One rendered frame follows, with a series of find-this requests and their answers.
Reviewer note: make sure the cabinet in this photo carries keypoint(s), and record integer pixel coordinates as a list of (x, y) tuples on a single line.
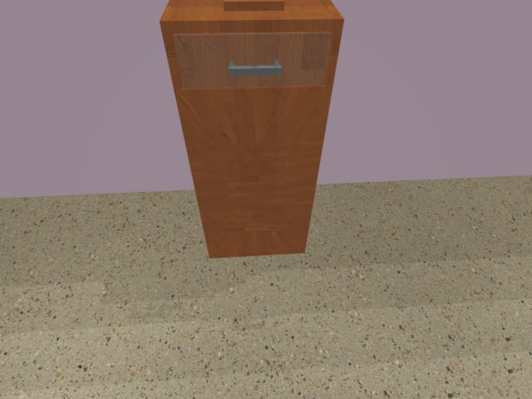
[(254, 151)]

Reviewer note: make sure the drawer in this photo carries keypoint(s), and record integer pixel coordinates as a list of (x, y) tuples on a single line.
[(204, 58)]

